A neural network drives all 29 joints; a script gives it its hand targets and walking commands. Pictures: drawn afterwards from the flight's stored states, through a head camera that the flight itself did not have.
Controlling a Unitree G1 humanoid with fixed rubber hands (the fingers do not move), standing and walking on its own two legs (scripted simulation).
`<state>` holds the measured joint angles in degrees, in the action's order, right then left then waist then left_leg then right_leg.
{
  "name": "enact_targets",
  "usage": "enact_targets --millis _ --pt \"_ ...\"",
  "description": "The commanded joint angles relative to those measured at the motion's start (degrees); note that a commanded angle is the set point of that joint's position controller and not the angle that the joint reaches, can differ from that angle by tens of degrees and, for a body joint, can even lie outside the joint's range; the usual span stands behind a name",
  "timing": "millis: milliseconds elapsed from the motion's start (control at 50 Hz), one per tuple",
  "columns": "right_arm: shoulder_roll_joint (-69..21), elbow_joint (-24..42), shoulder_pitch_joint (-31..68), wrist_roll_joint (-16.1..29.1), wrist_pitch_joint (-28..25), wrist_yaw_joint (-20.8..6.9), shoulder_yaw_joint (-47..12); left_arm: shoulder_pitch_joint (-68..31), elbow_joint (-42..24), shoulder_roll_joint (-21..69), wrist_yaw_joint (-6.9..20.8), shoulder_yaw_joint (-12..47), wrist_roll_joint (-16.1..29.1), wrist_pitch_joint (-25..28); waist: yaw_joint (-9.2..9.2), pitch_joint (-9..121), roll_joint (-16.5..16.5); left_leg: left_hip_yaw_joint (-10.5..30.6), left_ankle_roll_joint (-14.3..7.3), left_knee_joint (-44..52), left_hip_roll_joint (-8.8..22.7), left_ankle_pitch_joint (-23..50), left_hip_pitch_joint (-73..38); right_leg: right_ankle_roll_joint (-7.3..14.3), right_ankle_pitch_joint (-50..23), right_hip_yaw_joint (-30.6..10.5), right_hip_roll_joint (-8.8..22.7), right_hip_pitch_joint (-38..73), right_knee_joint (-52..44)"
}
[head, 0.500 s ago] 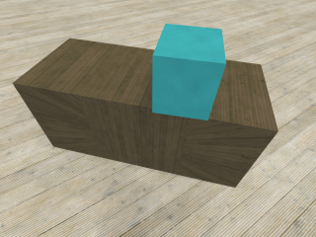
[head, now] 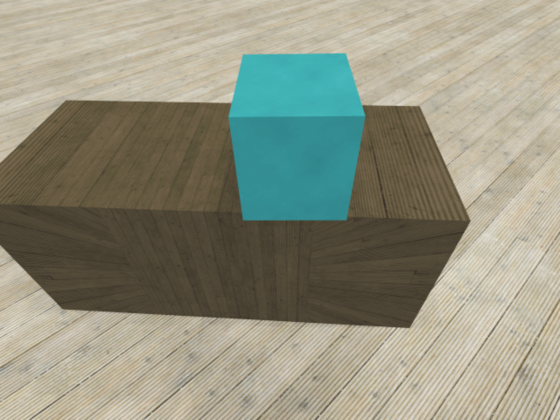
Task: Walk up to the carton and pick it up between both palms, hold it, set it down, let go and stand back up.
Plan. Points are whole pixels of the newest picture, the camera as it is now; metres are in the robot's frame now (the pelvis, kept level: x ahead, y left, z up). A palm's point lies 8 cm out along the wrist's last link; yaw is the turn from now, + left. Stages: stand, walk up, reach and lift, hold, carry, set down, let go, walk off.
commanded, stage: walk up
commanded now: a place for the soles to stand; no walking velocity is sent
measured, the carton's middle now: (294, 136) +0.80 -0.03 -0.01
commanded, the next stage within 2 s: none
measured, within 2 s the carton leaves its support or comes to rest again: neither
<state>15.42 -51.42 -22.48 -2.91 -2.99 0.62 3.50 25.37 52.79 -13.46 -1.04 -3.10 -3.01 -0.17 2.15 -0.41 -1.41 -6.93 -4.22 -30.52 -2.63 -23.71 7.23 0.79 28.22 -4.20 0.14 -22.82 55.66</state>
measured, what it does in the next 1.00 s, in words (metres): walks ahead, turning right: right foot, then left foot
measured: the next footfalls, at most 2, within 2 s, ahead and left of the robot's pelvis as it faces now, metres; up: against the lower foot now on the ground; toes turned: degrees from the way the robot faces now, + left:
right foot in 0.20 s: +0.21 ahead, -0.08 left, +0.00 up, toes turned -6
left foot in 0.68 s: +0.36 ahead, +0.23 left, +0.00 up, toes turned -12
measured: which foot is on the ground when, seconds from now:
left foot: down 0.00-0.20, up 0.22-0.66, down 0.68-1.00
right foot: up 0.00-0.18, down 0.20-0.70, up 0.72-1.00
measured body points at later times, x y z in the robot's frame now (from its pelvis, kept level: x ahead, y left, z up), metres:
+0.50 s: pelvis +0.15 +0.04 +0.02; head +0.14 +0.01 +0.46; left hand +0.17 +0.30 -0.10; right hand +0.17 -0.23 -0.13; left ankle +0.26 +0.22 -0.64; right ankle +0.17 -0.07 -0.73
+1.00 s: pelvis +0.28 +0.15 +0.01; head +0.31 +0.14 +0.45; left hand +0.42 +0.36 -0.14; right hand +0.26 -0.10 -0.13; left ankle +0.32 +0.24 -0.73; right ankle +0.26 +0.03 -0.70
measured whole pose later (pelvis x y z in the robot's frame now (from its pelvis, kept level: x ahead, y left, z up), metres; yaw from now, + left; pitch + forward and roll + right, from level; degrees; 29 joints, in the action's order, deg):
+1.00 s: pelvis +0.28 +0.15 +0.01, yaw -17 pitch -2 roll +0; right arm 11.1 -47.6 -17.8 -1.7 -0.5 1.3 -0.7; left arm 15.8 48.4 -13.1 -2.4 0.3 -2.6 -1.3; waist 1.0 -5.0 0.5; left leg -8.1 -1.5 -32.3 3.3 -16.4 13.8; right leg -0.9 23.1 0.2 -0.4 -20.9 45.9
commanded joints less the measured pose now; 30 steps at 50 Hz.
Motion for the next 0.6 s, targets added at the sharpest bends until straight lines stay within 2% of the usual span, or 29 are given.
enact_targets --millis 0,20,40,60,80,100,120,140,160,180,200,220,240,260,280,300,340,380,400,460,520,580 --pt "5.0 1.6 -7.3 0.0 -0.8 0.8 0.2 -4.0 -8.0 -1.6 0.8 0.5 -0.2 2.9 1.08 -11.0 -3.9 13.5 -1.6 13.3 16.9 35.0 -7.7 0.1 -8.0 2.9 1.7 -18.1 3.3" --pt "3.9 1.5 -6.7 -0.3 -0.8 0.4 -0.3 -4.6 -9.1 -1.5 1.0 0.5 -0.3 3.1 0.37 -8.6 -4.1 7.6 -1.4 12.2 13.1 41.5 -6.7 0.3 -9.9 5.9 -0.5 -13.7 -0.1" --pt "4.7 2.1 -4.0 -0.6 -0.9 0.1 -0.1 -5.8 -10.1 -0.7 0.9 1.2 0.1 3.2 -0.04 -7.5 -6.7 3.2 -2.9 11.2 11.0 42.3 -3.9 0.8 -11.2 8.5 -1.3 -9.2 -5.4" --pt "4.9 3.1 -2.3 -1.2 -1.0 -0.1 -0.1 -7.1 -11.4 0.3 0.9 1.3 0.5 3.1 -0.98 -5.2 -6.6 2.4 -3.3 9.5 9.5 40.0 -3.1 1.6 -13.7 9.2 -1.8 -4.3 -11.4" --pt "5.5 3.2 -0.9 -1.7 -0.9 -0.2 -0.3 -6.2 -12.0 0.0 0.5 1.4 0.4 3.2 -2.03 -6.1 -8.3 1.8 -4.1 8.2 10.2 37.4 -2.0 2.4 -15.4 8.9 -1.3 -1.3 -14.9" --pt "5.5 4.0 -2.5 -1.2 -0.6 -0.3 -0.4 -6.5 -12.1 0.4 0.3 1.3 0.1 3.3 -1.46 -4.3 -3.4 2.1 -3.6 4.7 10.3 38.2 -0.9 3.1 -19.0 10.9 -3.7 3.9 -19.4" --pt "6.5 3.8 -2.1 -1.4 -0.4 -0.5 -0.4 -2.6 -11.4 1.1 -0.3 1.2 0.1 3.6 -4.96 -3.1 -1.2 1.4 -3.4 -1.9 10.5 35.9 1.9 4.2 -27.1 11.5 -4.3 10.6 -25.2" --pt "8.7 3.2 -3.6 -1.3 0.2 -0.6 -0.3 6.8 -8.7 -3.1 -0.8 -0.9 -0.3 3.3 -7.17 3.4 0.8 0.0 0.1 -8.7 10.9 27.8 5.4 4.0 -27.0 10.8 -5.1 21.9 -22.7" --pt "8.1 3.9 -5.1 -1.4 0.6 -0.6 -0.7 11.7 -7.9 -5.1 -1.4 -2.2 -0.1 3.0 -9.11 5.6 2.4 -2.0 1.0 -18.3 9.0 20.2 12.1 4.9 -19.4 4.7 -2.1 29.1 -22.4" --pt "5.0 5.4 -8.0 -1.4 1.5 -1.0 -2.1 15.4 -9.0 -9.2 -2.0 -3.0 -0.3 3.0 -9.1 6.7 9.9 -1.2 3.0 -33.7 4.4 -4.7 22.4 9.0 -3.1 -22.3 13.8 33.1 -28.1" --pt "6.2 7.2 -10.7 -0.4 2.9 -1.4 -1.7 14.3 -11.6 -12.2 -3.1 -3.5 1.4 2.5 -7.44 4.4 5.7 6.3 5.3 -43.4 3.0 -12.6 28.3 14.1 14.5 -45.8 24.0 28.6 -37.0" --pt "7.9 8.0 -7.6 0.3 3.9 -1.9 -1.4 10.0 -12.8 -12.5 -4.4 -3.9 3.0 1.9 -6.81 0.4 3.7 8.4 5.0 -46.6 5.0 -9.2 31.8 15.3 29.4 -49.5 24.6 21.6 -43.7" --pt "8.5 8.8 -3.1 -0.4 4.4 -2.5 -1.1 5.5 -13.6 -10.8 -4.7 -2.8 3.4 1.9 -5.89 -5.8 1.3 9.3 5.0 -46.3 5.4 -7.0 33.4 12.8 29.7 -43.8 22.0 14.4 -45.9" --pt "8.1 9.1 -0.9 -0.8 4.2 -2.8 -0.9 2.4 -13.6 -9.3 -4.3 -1.8 3.0 2.4 -4.57 -8.7 0.2 9.5 5.0 -43.6 6.5 -4.9 33.7 10.7 23.3 -35.8 19.6 10.4 -44.8" --pt "7.0 7.7 -2.6 -1.1 4.1 -3.2 -1.3 0.0 -13.5 -7.7 -3.7 -1.1 2.5 3.2 -2.56 -9.5 1.4 9.6 5.5 -38.5 8.0 -3.2 30.5 8.9 15.7 -27.5 16.7 6.1 -44.2" --pt "6.0 6.4 -5.2 -1.3 4.0 -3.5 -1.5 -1.2 -12.9 -6.5 -3.0 -0.6 2.1 3.9 -1.06 -8.3 3.3 9.4 6.0 -35.7 8.2 -1.1 26.4 7.6 10.0 -21.1 13.2 3.0 -44.0" --pt "4.0 4.7 -9.2 -1.6 4.0 -4.3 -1.9 -0.6 -11.1 -5.8 -2.5 -0.6 1.6 4.6 0.12 -5.3 5.5 7.4 7.1 -35.7 7.1 4.1 22.3 7.3 5.3 -13.6 8.7 0.2 -43.3" --pt "3.5 5.2 -7.8 -1.2 4.2 -4.7 -2.0 -1.0 -10.2 -5.9 -2.2 -0.9 1.9 4.7 0.76 -5.5 7.4 6.4 8.3 -34.2 7.1 8.3 23.6 7.0 6.5 -10.0 6.9 -1.4 -43.6" --pt "3.6 5.7 -6.2 -1.1 4.3 -4.8 -2.0 -0.5 -9.7 -5.9 -2.1 -1.0 2.1 4.8 0.42 -6.3 8.0 6.2 8.8 -33.0 7.3 10.1 24.9 7.0 7.6 -9.6 6.7 -2.0 -44.1" --pt "4.7 7.0 -2.0 -1.2 4.5 -4.8 -2.1 2.4 -8.2 -6.7 -1.7 -1.4 1.9 5.0 -1.24 -8.0 9.2 6.7 10.3 -29.5 8.9 12.9 28.9 8.0 9.4 -11.5 8.8 -0.1 -44.9" --pt "4.3 7.4 2.0 -0.5 3.8 -3.8 -2.4 2.1 -7.7 -7.7 -1.0 -1.5 1.2 5.1 -2.68 -7.3 10.9 7.5 9.4 -19.9 9.8 13.3 26.1 7.8 3.6 -9.8 9.3 2.5 -41.9" --pt "4.0 6.4 2.0 -0.3 2.8 -2.7 -2.4 0.4 -8.4 -9.1 -0.4 -1.7 0.0 4.3 -3.15 -4.2 11.6 6.1 7.2 -10.0 7.8 12.4 14.8 6.6 -1.4 -7.9 8.7 1.6 -34.9"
